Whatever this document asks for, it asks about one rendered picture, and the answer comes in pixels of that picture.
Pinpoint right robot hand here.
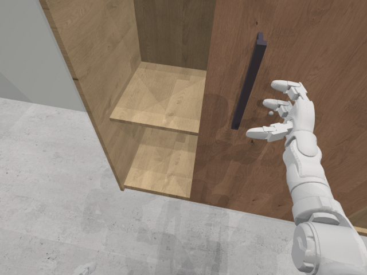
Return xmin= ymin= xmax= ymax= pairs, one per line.
xmin=246 ymin=80 xmax=315 ymax=142

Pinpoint handle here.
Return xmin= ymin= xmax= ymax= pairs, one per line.
xmin=231 ymin=32 xmax=267 ymax=130

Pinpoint right robot forearm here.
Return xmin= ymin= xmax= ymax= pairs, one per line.
xmin=283 ymin=131 xmax=367 ymax=257

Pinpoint right robot upper arm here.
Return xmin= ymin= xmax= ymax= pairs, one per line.
xmin=291 ymin=221 xmax=367 ymax=275

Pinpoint wardrobe door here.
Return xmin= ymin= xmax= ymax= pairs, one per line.
xmin=189 ymin=0 xmax=367 ymax=222
xmin=347 ymin=206 xmax=367 ymax=229

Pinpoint left robot hand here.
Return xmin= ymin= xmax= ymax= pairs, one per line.
xmin=73 ymin=261 xmax=97 ymax=275

